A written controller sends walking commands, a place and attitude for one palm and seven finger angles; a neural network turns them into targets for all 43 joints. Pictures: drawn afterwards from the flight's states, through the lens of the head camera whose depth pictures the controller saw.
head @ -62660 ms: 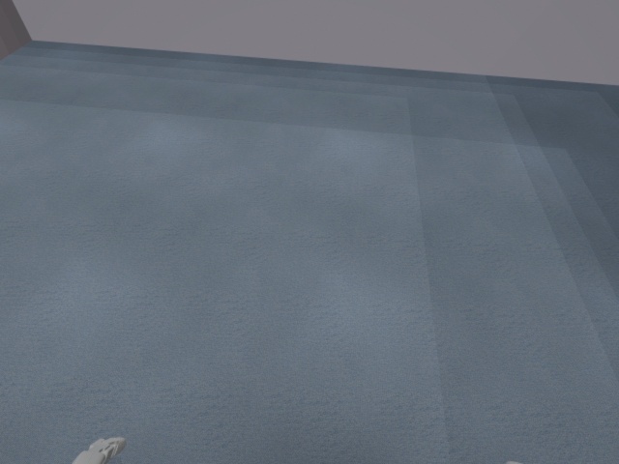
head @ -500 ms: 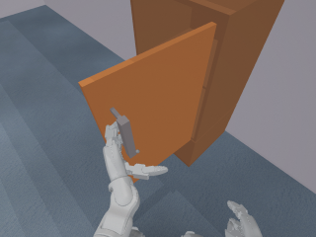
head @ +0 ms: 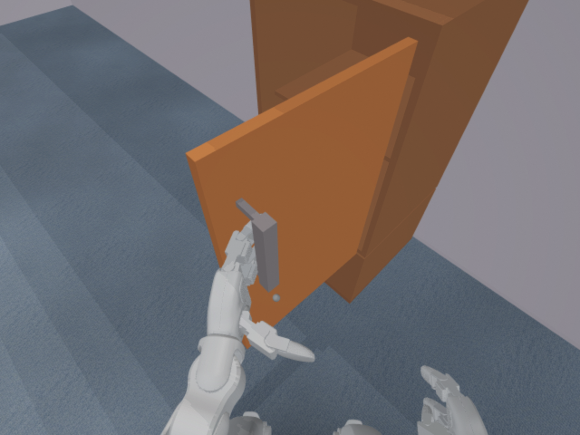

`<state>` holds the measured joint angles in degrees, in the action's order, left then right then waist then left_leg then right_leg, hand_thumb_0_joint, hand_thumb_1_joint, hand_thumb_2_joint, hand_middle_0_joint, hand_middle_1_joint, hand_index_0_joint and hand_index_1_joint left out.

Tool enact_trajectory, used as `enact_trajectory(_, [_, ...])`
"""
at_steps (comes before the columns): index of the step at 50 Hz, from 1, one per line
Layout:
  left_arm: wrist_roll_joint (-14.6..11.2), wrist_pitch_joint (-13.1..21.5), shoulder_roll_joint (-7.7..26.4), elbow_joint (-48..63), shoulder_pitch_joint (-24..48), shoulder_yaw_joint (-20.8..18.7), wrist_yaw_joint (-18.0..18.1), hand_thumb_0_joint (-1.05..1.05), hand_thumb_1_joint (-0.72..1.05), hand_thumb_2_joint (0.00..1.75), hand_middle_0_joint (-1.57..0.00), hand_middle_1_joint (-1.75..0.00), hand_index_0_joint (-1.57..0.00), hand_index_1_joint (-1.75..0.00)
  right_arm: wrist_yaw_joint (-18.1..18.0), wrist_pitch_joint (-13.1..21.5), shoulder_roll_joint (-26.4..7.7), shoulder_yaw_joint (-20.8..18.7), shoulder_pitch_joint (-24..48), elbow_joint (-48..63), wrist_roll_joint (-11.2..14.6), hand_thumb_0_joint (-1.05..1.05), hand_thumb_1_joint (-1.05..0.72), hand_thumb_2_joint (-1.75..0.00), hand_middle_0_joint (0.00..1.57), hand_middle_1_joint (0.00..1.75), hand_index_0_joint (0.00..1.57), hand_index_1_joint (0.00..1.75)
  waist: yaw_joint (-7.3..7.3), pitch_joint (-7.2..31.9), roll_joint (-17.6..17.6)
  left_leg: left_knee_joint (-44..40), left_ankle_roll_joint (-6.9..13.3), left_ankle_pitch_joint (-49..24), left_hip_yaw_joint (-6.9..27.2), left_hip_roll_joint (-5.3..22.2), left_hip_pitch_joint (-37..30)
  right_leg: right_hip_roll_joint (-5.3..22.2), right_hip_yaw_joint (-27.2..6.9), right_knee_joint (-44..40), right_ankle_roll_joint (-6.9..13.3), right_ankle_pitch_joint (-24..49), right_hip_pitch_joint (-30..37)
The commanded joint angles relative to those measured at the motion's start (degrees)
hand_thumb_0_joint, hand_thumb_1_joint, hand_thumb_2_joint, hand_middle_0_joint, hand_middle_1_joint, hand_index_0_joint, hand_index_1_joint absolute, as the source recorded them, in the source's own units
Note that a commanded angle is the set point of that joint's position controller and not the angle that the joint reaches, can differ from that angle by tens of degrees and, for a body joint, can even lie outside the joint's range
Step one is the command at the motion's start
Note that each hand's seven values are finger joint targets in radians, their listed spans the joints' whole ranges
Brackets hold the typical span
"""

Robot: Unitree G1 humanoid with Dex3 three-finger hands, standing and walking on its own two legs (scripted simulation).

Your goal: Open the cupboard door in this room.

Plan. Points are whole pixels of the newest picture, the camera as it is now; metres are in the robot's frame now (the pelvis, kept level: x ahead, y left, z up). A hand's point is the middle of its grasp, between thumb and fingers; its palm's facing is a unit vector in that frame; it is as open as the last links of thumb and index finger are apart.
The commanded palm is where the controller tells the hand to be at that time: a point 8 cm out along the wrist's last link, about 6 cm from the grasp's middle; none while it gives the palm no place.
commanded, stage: slide the hand sideways off the handle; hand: left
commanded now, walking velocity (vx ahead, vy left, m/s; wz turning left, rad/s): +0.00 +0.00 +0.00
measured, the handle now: (257, 247) +0.36 +0.07 +0.06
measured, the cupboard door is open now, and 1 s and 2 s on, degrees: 88 87 87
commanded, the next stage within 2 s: draw the hand back to the body in 0.86 s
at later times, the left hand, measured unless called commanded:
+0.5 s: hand (245, 323) +0.25 +0.07 +0.05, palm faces +0.01 -1.00 +0.00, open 16.1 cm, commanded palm +0.22 +0.13 +0.05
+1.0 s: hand (206, 352) +0.22 +0.11 +0.05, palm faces +0.03 -1.00 -0.02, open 16.3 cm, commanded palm +0.19 +0.17 +0.06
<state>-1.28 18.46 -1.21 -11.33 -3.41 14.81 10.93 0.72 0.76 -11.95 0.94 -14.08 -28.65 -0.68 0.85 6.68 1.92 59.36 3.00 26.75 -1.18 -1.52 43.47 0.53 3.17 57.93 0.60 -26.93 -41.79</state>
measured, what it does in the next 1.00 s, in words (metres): stands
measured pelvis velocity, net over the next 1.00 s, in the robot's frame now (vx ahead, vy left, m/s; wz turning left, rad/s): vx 0.02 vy -0.03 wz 0.02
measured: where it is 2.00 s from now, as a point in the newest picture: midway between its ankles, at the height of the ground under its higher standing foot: outside the picture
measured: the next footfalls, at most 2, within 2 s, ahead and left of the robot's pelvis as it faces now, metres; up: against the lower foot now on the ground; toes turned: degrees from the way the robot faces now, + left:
none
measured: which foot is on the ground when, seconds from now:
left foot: down 0.00-1.00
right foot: down 0.00-1.00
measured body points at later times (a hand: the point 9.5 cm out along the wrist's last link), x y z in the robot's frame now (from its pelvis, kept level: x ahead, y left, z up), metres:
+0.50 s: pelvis +0.02 -0.01 +0.00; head +0.07 -0.01 +0.44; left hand +0.24 +0.13 +0.05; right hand +0.20 -0.22 -0.08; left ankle +0.03 +0.08 -0.67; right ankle +0.02 -0.12 -0.67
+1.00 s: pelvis +0.02 -0.03 -0.02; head +0.08 -0.03 +0.43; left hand +0.21 +0.17 +0.05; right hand +0.21 -0.26 -0.09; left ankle +0.03 +0.08 -0.67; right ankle +0.02 -0.12 -0.67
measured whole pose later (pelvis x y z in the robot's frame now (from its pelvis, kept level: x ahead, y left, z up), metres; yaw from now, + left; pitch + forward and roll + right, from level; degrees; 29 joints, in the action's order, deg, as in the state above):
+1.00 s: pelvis +0.02 -0.03 -0.02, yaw +1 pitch +14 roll -1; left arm -10.1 22.2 8.9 10.3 -30.1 0.6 -5.9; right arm -2.5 4.1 -13.1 -0.1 -13.7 -25.0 0.4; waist -0.3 8.3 2.3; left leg 65.4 0.4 30.7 1.8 -0.2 48.9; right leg -0.9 6.1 63.4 3.1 -31.4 -46.4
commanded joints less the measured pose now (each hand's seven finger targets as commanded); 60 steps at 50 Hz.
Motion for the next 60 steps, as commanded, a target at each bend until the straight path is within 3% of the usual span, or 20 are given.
enact_trajectory(1, [5.47,5.52,-0.89,15.82,4.82,-0.17,3.34,0.00,-0.50,0.30,-0.15,-0.30,-0.15,-0.30,1.37,2.48,-5.82,-2.47,4.05,10.61,-0.59,0.00,-0.90,-0.90,0.20,0.30,0.20,0.30,-1.25,13.16,-2.99,-9.36,-2.73,-10.26,5.10,1.68,-8.82,-1.01,0.70,-5.18,2.51,8.30,2.12])
enact_trajectory(2, [5.96,5.42,-0.36,16.44,3.74,-0.35,3.41,0.00,-0.50,0.30,-0.15,-0.30,-0.15,-0.30,1.52,2.12,-5.85,-2.55,3.96,11.01,-0.58,0.00,-0.90,-0.90,0.20,0.30,0.20,0.30,-1.56,13.75,-2.65,-9.37,-2.84,-11.04,5.28,1.70,-8.95,-1.04,0.72,-5.04,2.70,8.72,2.58])
enact_trajectory(5, [5.48,5.01,-0.26,18.53,3.99,0.45,2.49,0.00,-0.50,0.30,-0.15,-0.30,-0.15,-0.30,1.39,1.47,-5.79,-2.32,4.42,11.67,-0.36,0.00,-0.90,-0.90,0.20,0.30,0.20,0.30,-0.63,11.84,-1.73,-9.56,-2.70,-7.33,4.95,1.67,-8.38,-1.15,0.45,-5.93,2.50,6.69,1.93])
enact_trajectory(7, [4.75,4.44,1.24,20.14,2.19,-0.58,1.47,0.00,-0.50,0.30,-0.15,-0.30,-0.15,-0.30,0.89,1.34,-6.05,-2.31,4.34,12.16,-0.16,0.00,-0.90,-0.90,0.20,0.30,0.20,0.30,-0.83,12.54,-2.84,-9.70,-2.54,-7.21,5.05,1.68,-8.28,-1.32,0.16,-6.39,2.54,6.76,3.16])
enact_trajectory(12, [1.96,3.52,1.25,23.78,-0.18,-0.79,-0.58,0.00,-0.50,0.30,-0.15,-0.30,-0.15,-0.30,-0.20,1.61,-5.87,-1.83,4.15,12.61,0.31,0.00,-0.90,-0.90,0.20,0.30,0.20,0.30,-0.03,11.14,-3.18,-9.83,-2.37,-6.87,5.29,1.66,-8.33,-1.58,0.44,-6.99,2.17,6.93,3.46])
enact_trajectory(16, [0.83,3.76,2.32,25.73,-5.07,-2.09,-1.79,0.00,-0.50,0.30,-0.15,-0.30,-0.15,-0.30,-0.50,2.28,-5.75,-1.83,3.86,12.77,0.21,0.00,-0.90,-0.90,0.20,0.30,0.20,0.30,-0.32,11.97,-3.42,-8.71,-2.27,-9.02,4.68,1.44,-8.07,-1.55,0.27,-6.59,1.94,9.45,4.21])
enact_trajectory(22, [0.49,4.40,5.52,28.86,-14.81,-5.45,-3.68,0.00,-0.50,0.30,-0.15,-0.30,-0.15,-0.30,-0.35,2.54,-5.54,-2.01,2.78,13.32,0.22,0.00,-0.90,-0.90,0.20,0.30,0.20,0.30,-1.41,12.67,-2.41,-7.53,-2.41,-13.99,3.78,1.09,-7.19,-1.58,-0.31,-5.45,2.07,15.23,6.57])
enact_trajectory(25, [-0.58,4.90,7.00,31.00,-17.04,-7.08,-4.99,0.00,-0.50,0.30,-0.15,-0.30,-0.15,-0.30,-0.58,2.79,-5.58,-2.14,2.90,13.69,0.18,0.00,-0.90,-0.90,0.20,0.30,0.20,0.30,-0.92,12.31,-3.22,-6.56,-2.13,-13.14,3.20,0.95,-6.01,-1.48,-0.73,-5.65,1.66,16.12,6.75])
enact_trajectory(31, [-3.71,6.71,10.14,32.19,-20.27,-11.31,-9.06,0.00,-0.50,0.30,-0.15,-0.30,-0.15,-0.30,-1.62,3.91,-5.95,-2.37,2.92,13.14,0.39,0.00,-0.90,-0.90,0.20,0.30,0.20,0.30,-0.51,10.66,-3.41,-4.59,-1.90,-11.22,2.85,0.41,-2.86,-1.31,-2.19,-6.10,1.13,16.13,6.41])
enact_trajectory(38, [-7.49,8.19,13.09,34.61,-26.08,-15.01,-14.93,0.00,-0.50,0.30,-0.15,-0.30,-0.15,-0.30,-2.50,5.50,-6.45,-3.05,2.34,12.59,0.98,0.00,-0.90,-0.90,0.20,0.30,0.20,0.30,-0.49,13.69,-2.67,-2.24,-1.90,-12.69,2.84,0.11,-1.29,-0.50,-4.17,-5.77,0.09,20.76,8.21])
enact_trajectory(42, [-9.02,7.43,14.11,33.57,-27.85,-17.08,-17.00,0.00,-0.50,0.30,-0.15,-0.30,-0.15,-0.30,-3.01,5.65,-6.56,-3.16,2.72,12.54,1.22,0.00,-0.90,-0.90,0.20,0.30,0.20,0.30,-0.39,11.77,-3.48,-1.62,-1.92,-11.22,2.98,0.08,0.60,-0.44,-4.74,-6.22,-0.13,18.55,7.44])
enact_trajectory(45, [-9.52,7.82,12.66,34.20,-25.26,-15.65,-17.50,0.00,-0.50,0.30,-0.15,-0.30,-0.15,-0.30,-3.28,6.24,-6.76,-3.13,2.75,12.84,1.20,0.00,-0.90,-0.90,0.20,0.30,0.20,0.30,0.42,10.90,-3.66,-0.86,-1.89,-9.60,3.12,0.03,1.32,-0.20,-4.79,-6.34,-0.31,15.46,5.42])
enact_trajectory(47, [-9.62,8.29,13.45,34.99,-23.28,-15.95,-17.25,0.00,-0.50,0.30,-0.15,-0.30,-0.15,-0.30,-3.45,6.65,-7.05,-3.06,2.84,12.64,1.15,0.00,-0.90,-0.90,0.20,0.30,0.20,0.30,0.53,10.82,-2.65,-0.62,-1.78,-8.75,3.29,0.12,1.44,-0.58,-4.66,-6.20,0.16,12.03,4.11])
enact_trajectory(48, [-9.57,8.33,13.63,34.45,-23.55,-16.35,-17.05,0.00,-0.50,0.30,-0.15,-0.30,-0.15,-0.30,-3.49,6.79,-6.93,-3.15,2.73,12.70,1.11,0.00,-0.90,-0.90,0.20,0.30,0.20,0.30,0.40,10.70,-3.50,-0.51,-1.81,-8.07,3.34,0.19,1.57,-0.51,-4.64,-6.37,0.04,10.98,3.50])
enact_trajectory(50, [-9.60,8.38,16.56,38.79,-24.18,-18.59,-16.61,0.00,-0.50,0.30,-0.15,-0.30,-0.15,-0.30,-3.71,6.87,-6.94,-3.27,2.47,13.40,1.25,0.00,-0.90,-0.90,0.20,0.30,0.20,0.30,-0.92,14.57,-1.04,-1.57,-1.70,-9.65,3.03,0.22,-0.88,-0.57,-4.86,-6.53,0.34,12.06,6.18])
enact_trajectory(53, [-9.80,6.35,18.91,42.15,-26.91,-21.07,-15.86,0.00,-0.50,0.30,-0.15,-0.30,-0.15,-0.30,-3.81,6.39,-6.43,-3.02,2.00,13.96,1.76,0.00,-0.90,-0.90,0.20,0.30,0.20,0.30,-2.10,16.78,1.19,-4.20,-1.57,-12.91,2.78,0.04,-4.49,-0.85,-4.10,-7.33,0.52,16.37,10.49])
enact_trajectory(55, [-10.41,4.14,18.13,41.15,-29.32,-21.39,-15.96,0.00,-0.50,0.30,-0.15,-0.30,-0.15,-0.30,-3.97,5.90,-6.19,-2.85,2.36,14.01,2.33,0.00,-0.90,-0.90,0.20,0.30,0.20,0.30,-1.95,14.07,0.52,-5.81,-1.64,-12.98,2.76,0.16,-5.43,-1.17,-3.27,-8.59,0.28,16.99,10.95])
enact_trajectory(58, [-11.04,0.84,15.49,38.75,-29.68,-19.25,-16.54,0.00,-0.50,0.30,-0.15,-0.30,-0.15,-0.30,-4.14,5.77,-6.58,-2.42,3.08,14.19,2.82,0.00,-0.90,-0.90,0.20,0.30,0.20,0.30,-0.56,8.02,-2.00,-7.93,-1.53,-10.37,3.25,0.47,-5.60,-1.55,-1.97,-11.08,0.02,12.94,9.20])
enact_trajectory(60, [-11.75,-0.82,15.50,38.00,-29.34,-19.39,-17.14,0.00,-0.50,0.30,-0.15,-0.30,-0.15,-0.30,-4.36,5.98,-7.01,-2.21,3.13,14.29,2.93,0.00,-0.90,-0.90,0.20,0.30,0.20,0.30,-0.16,5.19,-3.55,-9.20,-1.51,-8.05,3.60,0.65,-5.88,-1.61,-1.67,-12.87,-0.10,9.32,8.43])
